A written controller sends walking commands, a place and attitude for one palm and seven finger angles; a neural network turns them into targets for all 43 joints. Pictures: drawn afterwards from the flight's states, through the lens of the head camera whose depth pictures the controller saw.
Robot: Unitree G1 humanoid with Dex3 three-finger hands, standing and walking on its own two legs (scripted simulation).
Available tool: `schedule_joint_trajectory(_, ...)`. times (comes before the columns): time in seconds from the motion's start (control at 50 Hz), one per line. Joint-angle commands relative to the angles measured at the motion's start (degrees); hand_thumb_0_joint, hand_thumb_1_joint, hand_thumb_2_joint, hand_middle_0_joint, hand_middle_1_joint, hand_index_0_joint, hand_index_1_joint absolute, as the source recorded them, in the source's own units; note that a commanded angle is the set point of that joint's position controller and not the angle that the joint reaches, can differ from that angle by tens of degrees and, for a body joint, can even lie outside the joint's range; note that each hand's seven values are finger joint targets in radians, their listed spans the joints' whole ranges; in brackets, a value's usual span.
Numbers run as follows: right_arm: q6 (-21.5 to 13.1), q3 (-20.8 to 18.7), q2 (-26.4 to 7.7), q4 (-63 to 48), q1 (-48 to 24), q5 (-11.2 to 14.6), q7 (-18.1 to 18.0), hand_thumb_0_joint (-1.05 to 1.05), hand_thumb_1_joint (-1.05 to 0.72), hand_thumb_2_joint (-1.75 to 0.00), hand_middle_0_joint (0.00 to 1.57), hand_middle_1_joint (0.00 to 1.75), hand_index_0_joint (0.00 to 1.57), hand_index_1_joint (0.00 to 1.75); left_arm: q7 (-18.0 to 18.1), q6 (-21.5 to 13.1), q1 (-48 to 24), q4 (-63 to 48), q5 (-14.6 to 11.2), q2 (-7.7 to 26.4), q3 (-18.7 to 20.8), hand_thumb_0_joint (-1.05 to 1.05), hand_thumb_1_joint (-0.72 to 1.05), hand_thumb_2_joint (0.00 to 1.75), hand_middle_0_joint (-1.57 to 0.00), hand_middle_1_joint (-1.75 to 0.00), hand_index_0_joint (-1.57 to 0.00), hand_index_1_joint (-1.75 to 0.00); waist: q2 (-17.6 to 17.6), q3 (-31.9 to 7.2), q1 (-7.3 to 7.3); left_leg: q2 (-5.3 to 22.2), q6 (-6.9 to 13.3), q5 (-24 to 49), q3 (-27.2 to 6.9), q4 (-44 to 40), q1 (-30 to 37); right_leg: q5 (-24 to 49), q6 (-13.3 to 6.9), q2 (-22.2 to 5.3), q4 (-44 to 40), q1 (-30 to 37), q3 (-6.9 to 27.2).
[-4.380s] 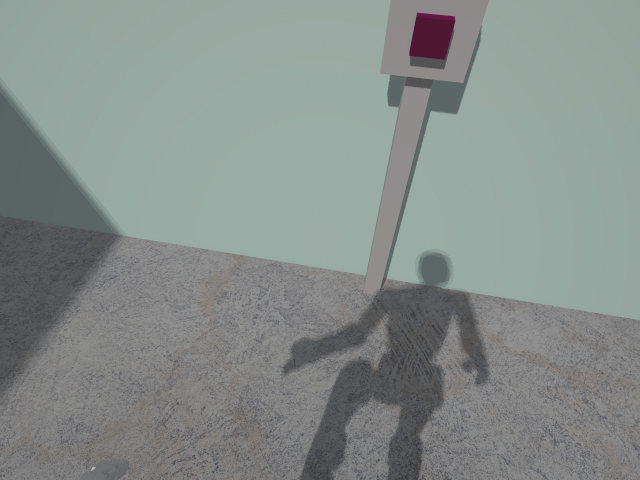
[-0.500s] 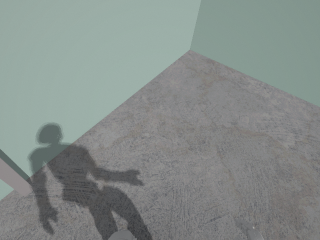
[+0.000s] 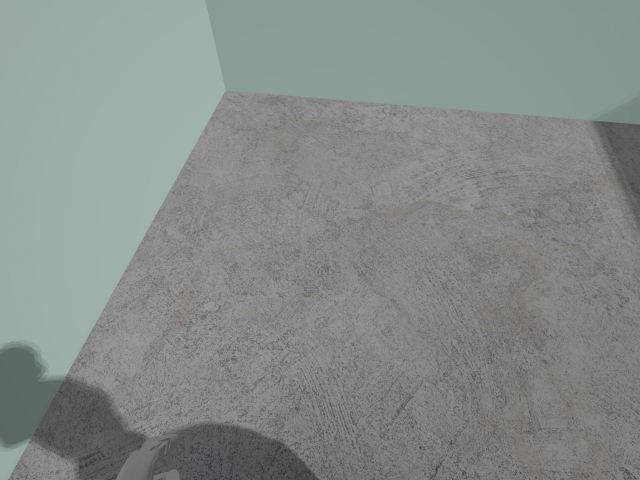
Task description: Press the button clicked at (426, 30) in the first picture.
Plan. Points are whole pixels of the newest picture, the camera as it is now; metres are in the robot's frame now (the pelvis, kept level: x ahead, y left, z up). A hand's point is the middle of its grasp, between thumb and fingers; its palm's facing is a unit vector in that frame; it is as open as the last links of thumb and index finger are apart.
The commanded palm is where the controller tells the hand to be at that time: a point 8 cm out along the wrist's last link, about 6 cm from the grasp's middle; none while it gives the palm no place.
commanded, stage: walk to a spot facing it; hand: left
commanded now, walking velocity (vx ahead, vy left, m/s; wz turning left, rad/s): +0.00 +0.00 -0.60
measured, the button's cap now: out of the picture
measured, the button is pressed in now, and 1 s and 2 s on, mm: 0 0 0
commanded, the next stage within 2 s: turn to face it in 0.02 s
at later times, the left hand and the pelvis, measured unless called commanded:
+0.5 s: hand out of the picture +0.11 +0.23 -0.16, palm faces +0.07 -0.99 -0.15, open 7.4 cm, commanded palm none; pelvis +0.04 +0.05 +0.02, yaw +2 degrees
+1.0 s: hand out of the picture +0.02 +0.20 -0.12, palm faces +0.34 -0.90 -0.29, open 7.4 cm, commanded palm none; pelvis +0.00 -0.02 +0.02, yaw +20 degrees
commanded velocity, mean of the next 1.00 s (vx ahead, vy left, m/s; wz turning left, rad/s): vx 0.00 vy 0.00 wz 0.49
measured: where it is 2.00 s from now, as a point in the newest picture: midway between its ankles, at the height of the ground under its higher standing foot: outside the picture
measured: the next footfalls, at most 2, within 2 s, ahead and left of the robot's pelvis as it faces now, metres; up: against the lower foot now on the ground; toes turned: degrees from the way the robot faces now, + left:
left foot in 0.32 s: +0.11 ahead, +0.13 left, +0.00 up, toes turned +4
right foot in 0.84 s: +0.06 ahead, -0.10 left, +0.00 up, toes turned +13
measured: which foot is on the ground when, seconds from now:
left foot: down 0.00-0.00, up 0.02-0.30, down 0.32-0.84, up 0.86-1.00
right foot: down 0.00-0.34, up 0.36-0.82, down 0.84-1.00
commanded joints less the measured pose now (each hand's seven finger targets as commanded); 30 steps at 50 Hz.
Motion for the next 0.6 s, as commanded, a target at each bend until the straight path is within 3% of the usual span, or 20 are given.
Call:
schedule_joint_trajectory(0.0,-0.3,-0.4,-5.4,-8.8,-3.6,1.2,-1.0,0.0,-0.9,-0.9,0.2,0.3,0.2,0.3,2.9,-2.3,16.4,0.6,-1.6,15.8,3.6,0.0,0.9,0.9,-0.2,-0.3,-0.2,-0.3,-14.4,-15.4,8.44,-2.5,-4.0,-13.2,-18.3,31.8,-24.4,56.5,-14.9,-22.7,-9.4,27.9,26.0)
schedule_joint_trajectory(0.02,-0.1,-0.1,-4.5,-8.9,-5.4,1.3,-1.1,0.0,-0.9,-0.9,0.2,0.3,0.2,0.3,3.4,-2.2,13.4,0.2,-1.4,13.8,3.6,0.0,0.9,0.9,-0.2,-0.3,-0.2,-0.3,-12.6,-13.4,7.5,-1.2,-3.7,-9.7,-20.5,31.6,-26.1,50.2,-14.0,-18.8,-9.5,26.8,22.4)
schedule_joint_trajectory(0.06,0.4,-0.3,-5.2,-8.4,-7.2,0.8,-1.0,0.0,-0.9,-0.9,0.2,0.3,0.2,0.3,3.3,-1.8,6.7,-1.5,-1.4,11.1,2.4,0.0,0.9,0.9,-0.2,-0.3,-0.2,-0.3,-8.8,-9.8,5.34,-1.3,-4.4,-3.7,-21.6,29.4,-23.7,40.7,-11.3,-14.4,-10.8,19.7,18.8)
schedule_joint_trajectory(0.12,1.5,0.0,-3.5,-6.1,-2.2,0.6,-1.0,0.0,-0.9,-0.9,0.2,0.3,0.2,0.3,3.4,-1.9,1.4,-2.5,-0.8,9.3,1.6,0.0,0.9,0.9,-0.2,-0.3,-0.2,-0.3,-7.2,-8.3,1.43,-3.3,-4.5,1.1,-20.6,23.8,-16.9,32.0,-9.6,-11.1,-13.6,10.1,12.9)
schedule_joint_trajectory(0.18,1.6,0.6,-2.5,-4.6,-1.3,0.6,-0.9,0.0,-0.9,-0.9,0.2,0.3,0.2,0.3,3.3,-2.1,2.1,-1.2,-0.4,7.8,0.7,0.0,0.9,0.9,-0.2,-0.3,-0.2,-0.3,-8.9,-7.4,1.34,-5.4,-3.4,2.4,-20.1,17.8,-13.5,25.1,-9.3,-9.7,-15.0,7.2,11.5)
schedule_joint_trajectory(0.22,0.9,1.1,-1.5,-4.3,-0.9,0.9,-0.7,0.0,-0.9,-0.9,0.2,0.3,0.2,0.3,3.4,-2.3,2.2,-0.3,-0.2,7.0,0.3,0.0,0.9,0.9,-0.2,-0.3,-0.2,-0.3,-10.3,-7.3,1.42,-6.0,-2.6,2.7,-20.0,9.0,-9.6,20.4,-9.0,-9.5,-14.6,6.8,9.9)
schedule_joint_trajectory(0.26,0.0,1.5,-1.5,-2.7,0.9,1.0,-0.6,0.0,-0.9,-0.9,0.2,0.3,0.2,0.3,3.5,-2.4,2.0,0.9,-0.7,6.3,-0.3,0.0,0.9,0.9,-0.2,-0.3,-0.2,-0.3,-9.7,-7.7,0.76,-7.2,-2.4,10.7,-19.5,-4.5,-3.0,14.5,-6.3,-7.6,-11.5,7.0,6.7)
schedule_joint_trajectory(0.28,-0.5,1.4,-2.2,-2.0,2.2,0.9,-0.5,0.0,-0.9,-0.9,0.2,0.3,0.2,0.3,3.4,-2.1,2.6,1.3,-1.2,5.5,-0.5,0.0,0.9,0.9,-0.2,-0.3,-0.2,-0.3,-6.5,-7.7,0.59,-7.5,-2.2,17.7,-19.8,-10.7,0.6,11.7,-4.3,-6.8,-7.9,6.2,5.7)
schedule_joint_trajectory(0.3,-1.1,1.0,-5.2,-2.0,3.1,0.8,-0.4,0.0,-0.9,-0.9,0.2,0.3,0.2,0.3,3.3,-1.6,4.9,1.8,-1.4,3.7,-0.7,0.0,0.9,0.9,-0.2,-0.3,-0.2,-0.3,3.5,-7.7,1.22,-3.6,-0.8,25.1,-26.8,-14.8,2.1,5.1,-1.8,-4.2,-1.0,4.2,4.0)
schedule_joint_trajectory(0.32,-1.3,0.2,-9.6,-3.3,1.7,0.4,-0.5,0.0,-0.9,-0.9,0.2,0.3,0.2,0.3,3.3,-1.0,7.9,1.4,-2.0,0.8,-1.0,0.0,0.9,0.9,-0.2,-0.3,-0.2,-0.3,15.8,-5.5,2.61,6.5,4.1,32.9,-39.5,-20.1,0.0,-8.3,1.6,0.1,5.0,-1.1,1.4)
schedule_joint_trajectory(0.34,-0.6,-0.2,-11.0,-4.0,-0.4,-0.1,-0.5,0.0,-0.9,-0.9,0.2,0.3,0.2,0.3,3.3,-0.8,6.5,1.1,-1.6,1.8,-0.9,0.0,0.9,0.9,-0.2,-0.3,-0.2,-0.3,17.0,-2.0,2.41,10.2,8.7,27.7,-44.7,-24.8,-6.1,-17.7,2.0,1.5,12.9,-1.0,2.5)
schedule_joint_trajectory(0.36,-0.7,-0.2,-10.4,-3.9,-1.8,-0.2,-1.2,0.0,-0.9,-0.9,0.2,0.3,0.2,0.3,3.4,-0.3,4.8,1.4,-1.1,2.5,-0.5,0.0,0.9,0.9,-0.2,-0.3,-0.2,-0.3,17.2,-0.1,2.11,8.9,9.1,23.3,-46.6,-27.3,-7.6,-17.1,2.1,0.8,19.5,-3.1,5.0)
schedule_joint_trajectory(0.4,-0.6,0.3,-8.4,-4.4,-2.9,0.2,-1.5,0.0,-0.9,-0.9,0.2,0.3,0.2,0.3,2.8,-0.3,3.3,1.7,-0.7,4.1,0.2,0.0,0.9,0.9,-0.2,-0.3,-0.2,-0.3,13.9,1.5,2.64,5.2,8.2,21.1,-43.6,-26.4,-7.5,-12.2,2.1,-0.4,25.2,-7.2,6.5)
schedule_joint_trajectory(0.46,-0.5,-0.3,-8.4,-4.7,-2.9,0.3,-1.5,0.0,-0.9,-0.9,0.2,0.3,0.2,0.3,2.5,-0.6,4.0,2.0,-0.9,3.2,0.3,0.0,0.9,0.9,-0.2,-0.3,-0.2,-0.3,6.7,-4.1,2.44,2.2,8.9,24.7,-39.0,-23.8,-0.6,-8.3,2.8,-0.2,26.2,-8.4,6.4)
schedule_joint_trajectory(0.5,-0.5,-0.9,-9.0,-4.8,-1.6,0.5,-1.4,0.0,-0.9,-0.9,0.2,0.3,0.2,0.3,2.4,-0.8,3.2,1.8,-1.1,3.0,0.3,0.0,0.9,0.9,-0.2,-0.3,-0.2,-0.3,4.2,-6.4,1.61,1.7,9.2,26.5,-39.2,-23.0,3.3,-7.6,3.3,-0.1,25.0,-9.6,6.3)
schedule_joint_trajectory(0.58,-0.2,-1.7,-9.4,-4.6,0.7,0.4,-1.2,0.0,-0.9,-0.9,0.2,0.3,0.2,0.3,2.8,-0.7,1.8,0.7,-1.3,2.9,0.5,0.0,0.9,0.9,-0.2,-0.3,-0.2,-0.3,4.4,-9.9,0.0,2.0,10.7,28.1,-43.2,-21.8,7.9,-9.2,3.9,0.4,20.5,-10.0,7.1)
